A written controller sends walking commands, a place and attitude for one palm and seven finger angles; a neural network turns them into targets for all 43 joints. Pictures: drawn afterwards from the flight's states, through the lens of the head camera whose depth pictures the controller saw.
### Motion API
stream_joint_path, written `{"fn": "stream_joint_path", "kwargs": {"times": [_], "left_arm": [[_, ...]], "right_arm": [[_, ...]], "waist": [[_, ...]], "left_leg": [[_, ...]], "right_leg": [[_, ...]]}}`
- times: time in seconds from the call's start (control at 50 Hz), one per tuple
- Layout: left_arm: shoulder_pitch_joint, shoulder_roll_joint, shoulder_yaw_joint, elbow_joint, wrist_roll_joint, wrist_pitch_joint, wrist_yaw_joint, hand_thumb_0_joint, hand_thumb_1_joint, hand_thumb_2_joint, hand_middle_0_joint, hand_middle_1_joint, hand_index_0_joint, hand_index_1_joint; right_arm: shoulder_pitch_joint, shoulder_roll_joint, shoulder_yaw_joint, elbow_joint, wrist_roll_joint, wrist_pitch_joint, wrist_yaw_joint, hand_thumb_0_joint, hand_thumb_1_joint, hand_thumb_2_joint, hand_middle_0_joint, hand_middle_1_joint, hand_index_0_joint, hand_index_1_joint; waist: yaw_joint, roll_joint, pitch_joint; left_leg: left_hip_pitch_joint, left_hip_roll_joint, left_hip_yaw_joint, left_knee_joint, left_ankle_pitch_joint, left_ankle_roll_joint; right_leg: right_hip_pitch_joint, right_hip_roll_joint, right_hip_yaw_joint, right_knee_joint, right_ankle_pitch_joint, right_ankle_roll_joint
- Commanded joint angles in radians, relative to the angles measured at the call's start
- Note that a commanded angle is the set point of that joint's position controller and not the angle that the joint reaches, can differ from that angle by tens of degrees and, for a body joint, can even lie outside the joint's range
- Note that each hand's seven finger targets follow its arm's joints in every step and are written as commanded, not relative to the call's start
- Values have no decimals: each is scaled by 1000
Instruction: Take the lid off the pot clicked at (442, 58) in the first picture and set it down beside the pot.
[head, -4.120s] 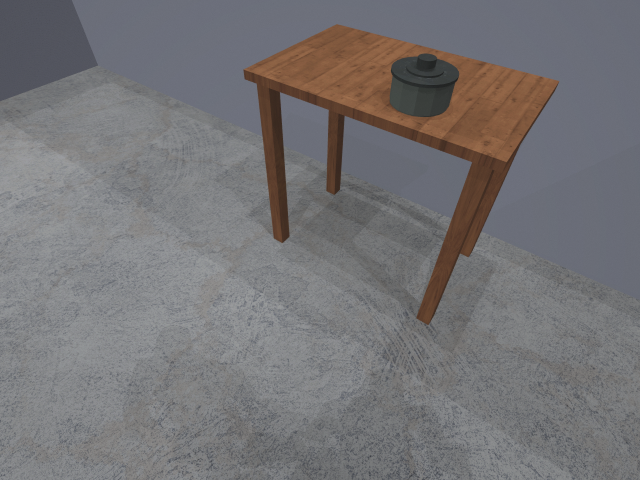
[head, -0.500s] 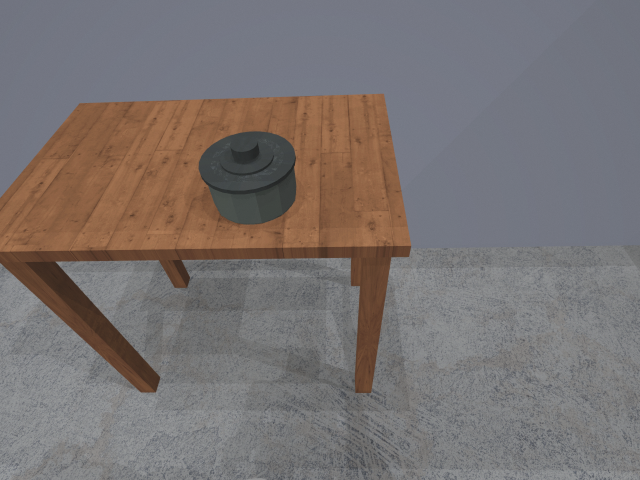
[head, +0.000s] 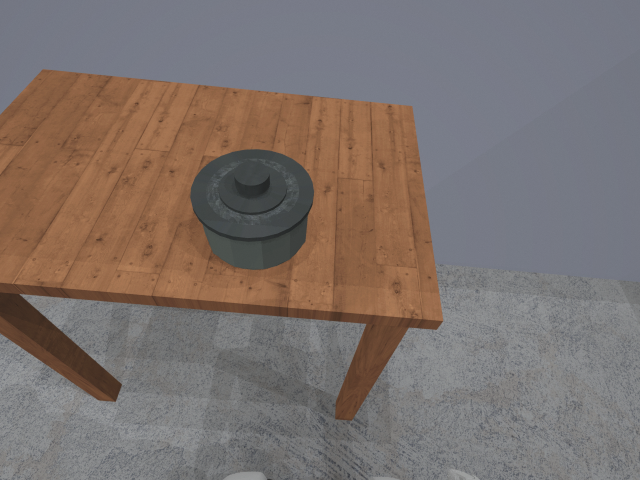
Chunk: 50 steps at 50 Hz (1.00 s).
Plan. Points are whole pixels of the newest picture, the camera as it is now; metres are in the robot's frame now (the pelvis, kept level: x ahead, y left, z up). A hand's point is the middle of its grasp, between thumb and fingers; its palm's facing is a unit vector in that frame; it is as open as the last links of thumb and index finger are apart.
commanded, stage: come to a stop and stand still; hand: left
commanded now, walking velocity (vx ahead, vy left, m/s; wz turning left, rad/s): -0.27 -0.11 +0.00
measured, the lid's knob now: (252, 178) +0.46 +0.14 +0.09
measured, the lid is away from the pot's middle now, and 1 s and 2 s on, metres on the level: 0.00 0.00 0.00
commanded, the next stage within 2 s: look again from close up in 1.66 s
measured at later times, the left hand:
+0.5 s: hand out of the picture +0.01 +0.11 -0.14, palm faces +0.03 -0.96 -0.29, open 7.3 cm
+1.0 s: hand out of the picture -0.05 +0.21 -0.18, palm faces +0.05 -0.95 -0.30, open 7.3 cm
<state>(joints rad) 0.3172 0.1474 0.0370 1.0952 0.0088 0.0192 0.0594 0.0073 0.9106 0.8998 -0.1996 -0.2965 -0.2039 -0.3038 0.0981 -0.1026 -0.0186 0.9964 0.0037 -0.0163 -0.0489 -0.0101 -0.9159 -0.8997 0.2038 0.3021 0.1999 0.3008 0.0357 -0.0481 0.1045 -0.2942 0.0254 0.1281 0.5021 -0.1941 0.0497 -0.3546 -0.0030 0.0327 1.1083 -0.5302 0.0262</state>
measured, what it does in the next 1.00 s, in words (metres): steps on the spot: right foot, then left foot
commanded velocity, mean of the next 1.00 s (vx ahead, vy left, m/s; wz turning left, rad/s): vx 0.01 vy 0.08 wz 0.00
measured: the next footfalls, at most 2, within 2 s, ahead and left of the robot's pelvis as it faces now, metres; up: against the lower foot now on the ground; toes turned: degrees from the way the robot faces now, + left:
right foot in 0.30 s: +0.00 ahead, -0.18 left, +0.00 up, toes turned -2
left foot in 0.82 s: -0.01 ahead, +0.09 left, +0.00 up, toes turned +2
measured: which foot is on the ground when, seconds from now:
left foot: down 0.00-0.30, up 0.32-0.80, down 0.82-1.00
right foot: up 0.00-0.28, down 0.30-0.82, up 0.84-0.96, down 0.98-1.00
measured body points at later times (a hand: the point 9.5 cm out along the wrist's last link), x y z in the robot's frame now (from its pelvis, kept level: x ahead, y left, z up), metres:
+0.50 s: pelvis -0.02 -0.08 +0.01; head -0.01 -0.12 +0.46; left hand +0.01 +0.16 -0.12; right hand +0.00 -0.33 -0.16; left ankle -0.04 +0.08 -0.66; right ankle -0.04 -0.18 -0.74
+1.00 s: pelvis -0.06 +0.00 -0.02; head -0.06 -0.02 +0.43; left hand -0.05 +0.26 -0.15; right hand +0.05 -0.21 -0.16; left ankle -0.05 +0.09 -0.74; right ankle -0.05 -0.11 -0.74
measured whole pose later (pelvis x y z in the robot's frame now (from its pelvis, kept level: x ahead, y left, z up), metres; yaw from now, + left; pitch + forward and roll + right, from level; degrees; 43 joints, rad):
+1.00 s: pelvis -0.06 +0.00 -0.02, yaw +0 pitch -1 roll +1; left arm 0.32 0.20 0.01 0.99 0.03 0.03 0.04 0.01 0.91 0.90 -0.20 -0.30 -0.20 -0.30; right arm 0.20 -0.18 -0.01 0.88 -0.02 0.04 0.00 0.00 -0.91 -0.90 0.20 0.30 0.20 0.30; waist 0.04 0.02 0.00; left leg -0.30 -0.05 0.07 0.64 -0.33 0.06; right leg -0.32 -0.02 0.00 0.69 -0.35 -0.01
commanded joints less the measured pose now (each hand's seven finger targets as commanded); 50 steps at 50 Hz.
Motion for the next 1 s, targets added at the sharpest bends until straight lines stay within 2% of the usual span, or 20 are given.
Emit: {"fn": "stream_joint_path", "kwargs": {"times": [0.0,0.14,0.2,0.24,0.26,0.28,0.3,0.32,0.42,0.54,0.68,0.7,0.72,0.76,0.78,0.8,0.82,0.86,0.94,0.98], "left_arm": [[124,85,46,-54,2,29,-5,0,900,900,-200,-300,-200,-300],[27,96,51,-133,6,37,-23,0,900,900,-200,-300,-200,-300],[11,90,34,-147,9,15,-26,0,900,900,-200,-300,-200,-300],[71,111,33,-123,11,-2,-25,0,900,900,-200,-300,-200,-300],[60,176,35,-129,22,-13,-19,0,900,900,-200,-300,-200,-300],[14,260,41,-153,28,-23,-16,0,900,900,-200,-300,-200,-300],[-1,299,43,-172,22,-20,-18,0,900,900,-200,-300,-200,-300],[-27,291,48,-177,24,-21,-16,0,900,900,-200,-300,-200,-300],[-41,228,50,-173,12,-38,-12,0,900,900,-200,-300,-200,-300],[94,221,54,-128,18,-42,4,0,900,900,-200,-300,-200,-300],[19,239,54,-138,30,-26,-10,0,900,900,-200,-300,-200,-300],[43,229,31,-130,39,-57,29,0,900,900,-200,-300,-200,-300],[2,282,34,-182,29,-51,18,0,900,900,-200,-300,-200,-300],[-35,217,21,-178,12,-19,0,0,900,900,-200,-300,-200,-300],[-2,161,10,-187,8,-6,-4,0,900,900,-200,-300,-200,-300],[20,131,3,-189,9,1,-4,0,900,900,-200,-300,-200,-300],[42,118,1,-194,9,-1,-5,0,900,900,-200,-300,-200,-300],[51,127,-6,-158,19,14,-18,0,900,900,-200,-300,-200,-300],[101,128,-15,-146,19,-8,-21,0,900,900,-200,-300,-200,-300],[56,168,-16,-168,21,-27,-22,0,900,900,-200,-300,-200,-300]], "right_arm": [[63,-187,-40,-34,-13,24,-8,0,-900,-900,200,300,200,300],[15,-214,-69,-78,-30,38,14,0,-900,-900,200,300,200,300],[57,-233,-76,-67,-33,44,24,0,-900,-900,200,300,200,300],[79,-222,-75,-59,-23,50,31,0,-900,-900,200,300,200,300],[117,-164,-69,-56,-9,51,39,0,-900,-900,200,300,200,300],[115,-113,-55,-85,-7,58,42,0,-900,-900,200,300,200,300],[78,-165,-64,-104,-17,70,43,0,-900,-900,200,300,200,300],[56,-176,-68,-105,-25,77,47,0,-900,-900,200,300,200,300],[139,-193,-70,-55,-23,69,59,0,-900,-900,200,300,200,300],[78,-174,-58,-83,-20,71,51,0,-900,-900,200,300,200,300],[102,-148,-46,-73,-4,50,51,0,-900,-900,200,300,200,300],[120,-170,-34,-141,-12,19,50,0,-900,-900,200,300,200,300],[177,-144,-30,-142,-5,20,51,0,-900,-900,200,300,200,300],[218,-194,-32,-131,-16,15,52,0,-900,-900,200,300,200,300],[207,-270,-46,-151,-26,15,46,0,-900,-900,200,300,200,300],[180,-293,-48,-174,-32,25,39,0,-900,-900,200,300,200,300],[138,-281,-42,-191,-40,33,39,0,-900,-900,200,300,200,300],[69,-257,-31,-190,-36,28,42,0,-900,-900,200,300,200,300],[51,-223,-19,-200,-24,30,36,0,-900,-900,200,300,200,300],[111,-181,-12,-188,-15,33,34,0,-900,-900,200,300,200,300]], "waist": [[-2,153,-150],[-20,299,-168],[-32,288,-160],[-1,187,-169],[-7,-6,-147],[-19,-243,-88],[1,-208,-70],[-5,-144,-45],[-23,-130,-68],[32,-119,-120],[8,-212,-124],[-50,-70,-160],[-62,-41,-224],[-77,155,-166],[-61,324,-128],[-42,320,-70],[-13,205,-39],[-1,359,-31],[27,54,20],[-26,-80,-5]], "left_leg": [[84,293,-152,-138,776,129],[50,241,-144,-158,277,109],[31,246,-202,-159,61,91],[-34,176,-161,-52,-75,27],[-103,93,-105,78,-181,-26],[-202,-5,-62,216,-323,-78],[-187,-4,-129,344,-363,-81],[-206,3,-175,426,-320,-76],[-289,-17,-165,578,-141,-99],[-310,-15,-153,511,-193,-125],[-62,-36,-92,213,-208,-97],[-56,-60,-57,192,-269,-102],[36,-36,-95,107,-174,-59],[149,13,-124,-73,-59,-53],[106,164,-344,-143,-28,15],[10,218,-401,-191,-17,86],[-72,208,-329,-181,-70,98],[-120,150,-357,-222,-236,76],[-238,108,-286,-142,-337,44],[-105,9,-194,-17,-269,-11]], "right_leg": [[-54,-22,30,123,86,16],[-43,-28,-29,-116,100,10],[59,-30,-66,-373,85,-10],[211,-25,-73,-654,282,-10],[238,-117,37,-777,319,-29],[158,-321,308,-864,342,-102],[53,-412,382,-899,341,-183],[16,-398,350,-907,288,-201],[202,-284,166,-800,580,-161],[357,-328,184,-737,834,-199],[193,-287,157,-762,653,-179],[288,-292,212,-648,1115,-149],[215,-261,92,-606,813,-123],[25,-126,-16,-504,263,-69],[-65,-32,-95,-392,54,-32],[-74,-12,-81,-315,-39,-32],[-26,-26,-80,-308,-4,-44],[-15,-13,-75,-268,54,-39],[127,-29,-10,-550,193,-49],[9,-149,188,-736,77,-113]]}}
